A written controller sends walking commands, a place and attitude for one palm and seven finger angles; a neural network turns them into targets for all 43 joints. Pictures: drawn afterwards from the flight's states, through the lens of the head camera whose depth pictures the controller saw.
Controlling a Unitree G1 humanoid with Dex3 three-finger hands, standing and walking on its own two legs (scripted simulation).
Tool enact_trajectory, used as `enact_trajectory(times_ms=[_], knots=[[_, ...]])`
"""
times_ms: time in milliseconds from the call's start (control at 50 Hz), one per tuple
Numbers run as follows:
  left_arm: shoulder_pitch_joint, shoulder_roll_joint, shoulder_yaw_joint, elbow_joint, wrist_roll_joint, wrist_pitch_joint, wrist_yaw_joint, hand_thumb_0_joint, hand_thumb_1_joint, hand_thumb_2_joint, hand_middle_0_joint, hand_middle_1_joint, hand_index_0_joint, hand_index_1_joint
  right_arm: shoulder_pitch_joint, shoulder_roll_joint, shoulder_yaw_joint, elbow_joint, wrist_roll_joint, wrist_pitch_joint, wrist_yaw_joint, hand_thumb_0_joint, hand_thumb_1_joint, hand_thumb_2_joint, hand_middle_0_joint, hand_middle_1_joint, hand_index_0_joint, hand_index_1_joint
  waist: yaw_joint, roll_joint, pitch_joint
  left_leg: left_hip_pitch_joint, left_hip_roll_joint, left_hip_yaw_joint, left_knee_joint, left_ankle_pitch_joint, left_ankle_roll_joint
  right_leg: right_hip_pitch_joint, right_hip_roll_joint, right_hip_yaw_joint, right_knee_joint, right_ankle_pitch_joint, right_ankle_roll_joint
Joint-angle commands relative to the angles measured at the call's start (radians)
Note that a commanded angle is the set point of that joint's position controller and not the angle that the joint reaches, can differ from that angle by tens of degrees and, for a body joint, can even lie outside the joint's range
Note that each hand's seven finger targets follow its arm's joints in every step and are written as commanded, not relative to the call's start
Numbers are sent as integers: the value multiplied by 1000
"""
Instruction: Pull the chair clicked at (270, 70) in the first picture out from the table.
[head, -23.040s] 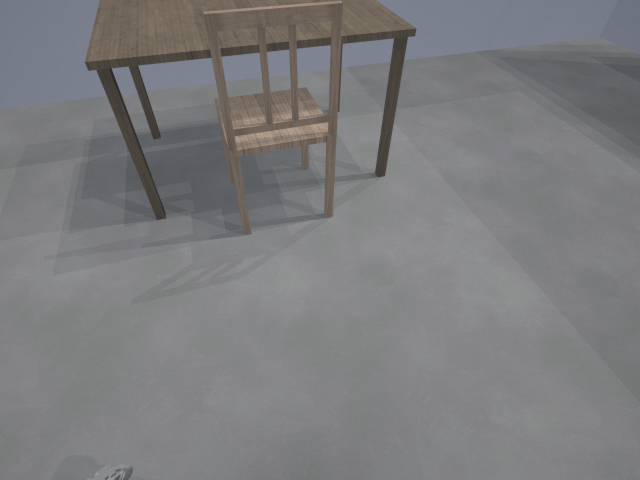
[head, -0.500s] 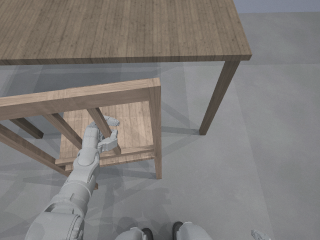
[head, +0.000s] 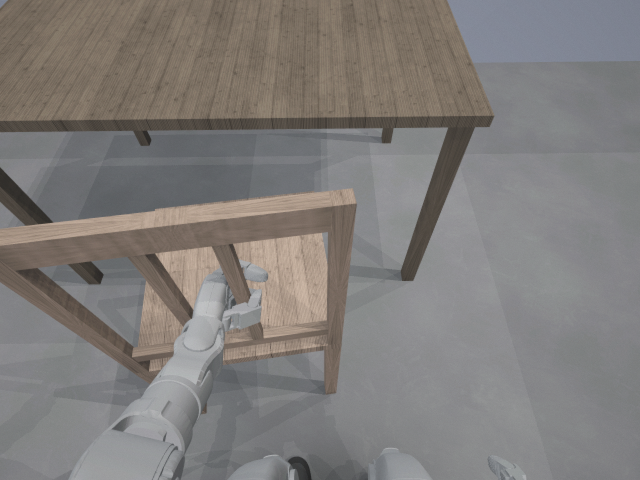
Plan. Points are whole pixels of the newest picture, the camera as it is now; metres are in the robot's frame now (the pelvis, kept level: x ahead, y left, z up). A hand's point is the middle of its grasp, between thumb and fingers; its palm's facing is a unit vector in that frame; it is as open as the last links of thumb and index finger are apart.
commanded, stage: step backward, pulling the chair out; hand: left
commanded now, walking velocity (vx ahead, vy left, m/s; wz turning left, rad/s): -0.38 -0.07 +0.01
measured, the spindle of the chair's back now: (178, 305) +0.35 +0.23 -0.07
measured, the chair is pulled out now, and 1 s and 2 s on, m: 0.19 0.34 0.59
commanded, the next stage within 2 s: stop walking, hand still on the chair in 1.56 s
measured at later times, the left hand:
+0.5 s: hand (259, 334) +0.31 +0.10 -0.06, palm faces -0.01 -0.98 -0.20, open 5.3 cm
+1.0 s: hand (258, 422) +0.19 +0.09 -0.05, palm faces -0.02 -0.98 -0.20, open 5.4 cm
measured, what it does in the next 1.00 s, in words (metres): walks backwards: right foot, then right foot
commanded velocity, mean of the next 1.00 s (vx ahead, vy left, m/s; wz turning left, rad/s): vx -0.39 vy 0.06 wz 0.09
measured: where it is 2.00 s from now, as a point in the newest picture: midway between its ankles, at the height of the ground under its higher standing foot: outside the picture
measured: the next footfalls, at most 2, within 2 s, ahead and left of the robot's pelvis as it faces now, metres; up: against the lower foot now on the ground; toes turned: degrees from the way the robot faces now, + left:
right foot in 0.12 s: +0.01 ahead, -0.17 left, +0.00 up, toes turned -4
right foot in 0.72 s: -0.08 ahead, -0.16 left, +0.00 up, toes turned -5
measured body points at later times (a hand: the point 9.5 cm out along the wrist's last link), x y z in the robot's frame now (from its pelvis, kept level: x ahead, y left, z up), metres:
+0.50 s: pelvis -0.06 -0.02 +0.00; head +0.01 -0.03 +0.45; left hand +0.30 +0.15 -0.04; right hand +0.01 -0.34 -0.11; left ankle +0.00 +0.09 -0.73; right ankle -0.03 -0.17 -0.72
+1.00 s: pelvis -0.16 -0.03 +0.01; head -0.08 -0.05 +0.45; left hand +0.19 +0.14 -0.04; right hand -0.07 -0.30 -0.13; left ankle -0.19 +0.13 -0.70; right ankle -0.12 -0.16 -0.72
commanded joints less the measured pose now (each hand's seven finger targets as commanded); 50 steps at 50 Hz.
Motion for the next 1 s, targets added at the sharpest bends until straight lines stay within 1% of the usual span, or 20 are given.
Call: enact_trajectory(times_ms=[0, 80, 160, 200, 260, 320, 380, 420, 500, 540, 600, 680, 700, 720, 740, 760, 780, 840, 920, 980], knots=[[-406, 155, 34, -201, 54, -78, 29, 0, 900, 900, -500, -1450, -500, -1450, 37, -171, -53, -64, -25, -65, -6, 0, -900, -900, 200, 300, 200, 300, -9, 77, -358, 270, 345, -335, -158, 175, 23, 75, -32, 5, -50, -10, -3], [-373, 180, 65, -201, 75, -86, 26, 0, 900, 900, -500, -1450, -500, -1450, 33, -176, -62, -51, -37, -82, 4, 0, -900, -900, 200, 300, 200, 300, -2, 183, -392, 303, 312, -311, -89, 220, -1, 124, -30, -21, -203, 109, -4], [-314, 258, 133, -168, 78, -85, 28, 0, 900, 900, -500, -1450, -500, -1450, 26, -186, -93, -51, -26, -75, 3, 0, -900, -900, 200, 300, 200, 300, -10, -11, -469, 247, 211, -225, 16, 220, -73, 213, -83, 47, -259, 484, -17], [-358, 276, 122, -213, 74, -97, 29, 0, 900, 900, -500, -1450, -500, -1450, 15, -171, -92, -66, -22, -71, 2, 0, -900, -900, 200, 300, 200, 300, -31, -56, -478, 217, 140, -172, 68, 117, -102, 222, -176, 146, -300, 548, -49], [-337, 315, 132, -207, 75, -82, 36, 0, 900, 900, -500, -1450, -500, -1450, -21, -166, -83, -68, -17, -57, 2, 0, -900, -900, 200, 300, 200, 300, -17, -54, -429, 147, 63, -187, 190, -144, -134, 209, -324, 244, -383, 616, -109], [-326, 320, 141, -214, 80, -54, 37, 0, 900, 900, -500, -1450, -500, -1450, -24, -175, -76, -58, -13, -55, 1, 0, -900, -900, 200, 300, 200, 300, -10, -174, -405, 66, 36, -236, 171, -179, -134, 302, -345, 191, -369, 773, -114], [-318, 293, 120, -219, 73, -31, 34, 0, 900, 900, -500, -1450, -500, -1450, -5, -195, -75, -46, -8, -47, -10, 0, -900, -900, 200, 300, 200, 300, -21, -159, -403, 132, 59, -232, -13, 93, -118, 355, -259, 80, -265, 884, -52], [-316, 262, 97, -222, 71, -26, 29, 0, 900, 900, -500, -1450, -500, -1450, 17, -216, -89, -61, -3, -32, -7, 0, -900, -900, 200, 300, 200, 300, -14, -48, -411, 223, 140, -282, -81, 475, -73, 304, -141, 12, -207, 748, 9], [-341, 163, 44, -261, 65, -30, 12, 0, 900, 900, -500, -1450, -500, -1450, 14, -186, -87, -95, -33, -23, 27, 0, -900, -900, 200, 300, 200, 300, -7, 291, -466, 448, 278, -442, -150, 645, 12, 58, -7, -23, 4, -67, 6], [-297, 186, 74, -249, 68, -27, 20, 0, 900, 900, -500, -1450, -500, -1450, 21, -186, -95, -98, -43, -29, 39, 0, -900, -900, 200, 300, 200, 300, 4, 312, -453, 450, 304, -448, -142, 617, 42, 27, 0, -7, 46, -121, -8], [-295, 197, 83, -242, 66, -30, 18, 0, 900, 900, -500, -1450, -500, -1450, 53, -186, -95, -92, -37, -45, 46, 0, -900, -900, 200, 300, 200, 300, -11, 233, -453, 506, 295, -392, -93, 705, 51, 74, 9, -18, -72, -11, 9], [-281, 224, 97, -230, 69, -39, 4, 0, 900, 900, -500, -1450, -500, -1450, 31, -186, -85, -89, -32, -60, 41, 0, -900, -900, 200, 300, 200, 300, 5, 221, -397, 350, 263, -358, -66, 447, 13, 231, 3, -30, -319, 150, 4], [-279, 241, 104, -240, 71, -46, -2, 0, 900, 900, -500, -1450, -500, -1450, 21, -180, -84, -91, -31, -62, 39, 0, -900, -900, 200, 300, 200, 300, 10, 182, -400, 301, 230, -333, -25, 368, -13, 288, -24, -6, -407, 309, -1], [-279, 272, 110, -243, 74, -53, -6, 0, 900, 900, -500, -1450, -500, -1450, 14, -166, -83, -92, -27, -60, 35, 0, -900, -900, 200, 300, 200, 300, -1, 60, -405, 224, 163, -261, 36, 245, -60, 349, -111, 78, -457, 561, -21], [-267, 338, 144, -221, 77, -48, -1, 0, 900, 900, -500, -1450, -500, -1450, 10, -158, -81, -99, -18, -54, 23, 0, -900, -900, 200, 300, 200, 300, -9, -98, -399, 117, 59, -175, 154, -10, -118, 379, -265, 216, -460, 762, -79], [-287, 358, 163, -186, 67, -19, 6, 0, 900, 900, -500, -1450, -500, -1450, -24, -172, -90, -104, 0, -51, 23, 0, -900, -900, 200, 300, 200, 300, 4, -210, -372, 28, -7, -218, 363, -309, -145, 296, -383, 286, -472, 752, -157], [-302, 332, 157, -196, 70, -1, 8, 0, 900, 900, -500, -1450, -500, -1450, -76, -168, -88, -99, -6, -53, 28, 0, -900, -900, 200, 300, 200, 300, 31, -205, -364, -17, -10, -293, 507, -336, -140, 279, -415, 281, -459, 773, -176], [-301, 299, 152, -218, 89, -6, 12, 0, 900, 900, -500, -1450, -500, -1450, -79, -132, -46, -70, -26, -62, 24, 0, -900, -900, 200, 300, 200, 300, 14, -81, -389, -68, 12, -315, 452, -317, -151, 409, -371, 149, -339, 948, -166], [-275, 252, 126, -196, 76, 14, 26, 0, 900, 900, -500, -1450, -500, -1450, -19, -145, -48, -44, -12, -48, 8, 0, -900, -900, 200, 300, 200, 300, 9, -201, -424, 18, 8, -255, 135, -279, -145, 478, -337, 119, -314, 1019, -117], [-308, 214, 74, -219, 71, 33, 23, 0, 900, 900, -500, -1450, -500, -1450, 18, -167, -56, -28, -14, -35, -12, 0, -900, -900, 200, 300, 200, 300, -15, -159, -438, 176, 40, -193, -196, 63, -134, 428, -256, 34, -225, 907, -46]])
